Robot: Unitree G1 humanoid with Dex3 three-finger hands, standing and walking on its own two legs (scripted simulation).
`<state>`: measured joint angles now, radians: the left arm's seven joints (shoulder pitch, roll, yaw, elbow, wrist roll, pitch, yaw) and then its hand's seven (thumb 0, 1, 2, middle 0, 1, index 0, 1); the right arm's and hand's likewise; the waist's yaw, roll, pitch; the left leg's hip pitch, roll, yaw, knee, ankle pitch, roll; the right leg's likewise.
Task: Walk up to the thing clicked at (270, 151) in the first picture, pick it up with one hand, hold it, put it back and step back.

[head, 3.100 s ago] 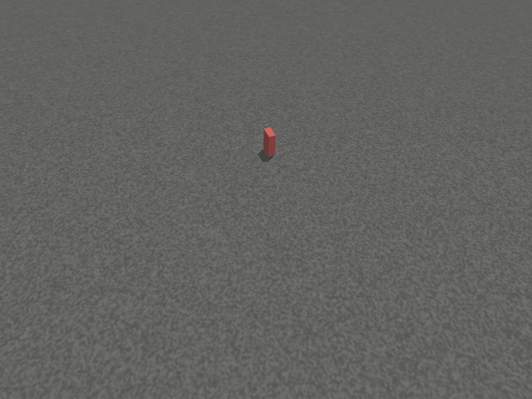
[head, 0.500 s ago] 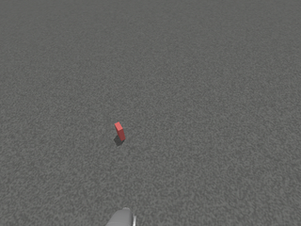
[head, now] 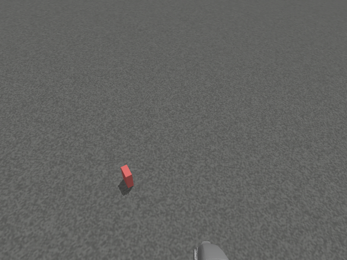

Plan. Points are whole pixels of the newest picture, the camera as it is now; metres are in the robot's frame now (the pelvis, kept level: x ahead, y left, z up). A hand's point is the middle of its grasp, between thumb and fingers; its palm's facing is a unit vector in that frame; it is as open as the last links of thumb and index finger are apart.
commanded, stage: walk up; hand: left
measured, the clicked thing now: (127, 176) +0.66 +0.24 -0.70
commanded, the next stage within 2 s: none
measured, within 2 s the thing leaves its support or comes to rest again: neither
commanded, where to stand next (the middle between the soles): +0.37 +0.00 m, yaw -1 degrees
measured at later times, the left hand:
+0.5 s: hand (71, 237) +0.19 +0.25 -0.12, palm faces -0.01 -0.92 -0.40, open 7.4 cm
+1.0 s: hand (71, 191) +0.33 +0.30 -0.16, palm faces -0.06 -0.93 -0.35, open 7.4 cm
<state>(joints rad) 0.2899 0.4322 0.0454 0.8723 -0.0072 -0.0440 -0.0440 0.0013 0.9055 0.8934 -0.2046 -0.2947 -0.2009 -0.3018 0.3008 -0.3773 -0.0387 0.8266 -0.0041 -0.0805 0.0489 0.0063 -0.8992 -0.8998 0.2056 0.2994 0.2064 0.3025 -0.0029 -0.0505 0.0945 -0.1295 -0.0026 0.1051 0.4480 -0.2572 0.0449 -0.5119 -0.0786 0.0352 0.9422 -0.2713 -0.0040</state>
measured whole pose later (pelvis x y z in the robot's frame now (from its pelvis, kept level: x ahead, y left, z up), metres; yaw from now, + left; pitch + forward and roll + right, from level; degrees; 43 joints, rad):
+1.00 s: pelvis +0.26 +0.03 +0.00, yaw -1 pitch -4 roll +0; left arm 0.25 0.42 0.04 0.91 -0.01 -0.01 -0.01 0.00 0.91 0.89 -0.20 -0.29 -0.20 -0.30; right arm 0.32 -0.37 -0.03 0.87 -0.01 -0.06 0.01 0.01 -0.90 -0.90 0.21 0.30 0.21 0.30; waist -0.01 -0.06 0.14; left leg -0.18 0.01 0.12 0.49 -0.25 0.04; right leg -0.48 -0.06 0.04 0.81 -0.22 0.00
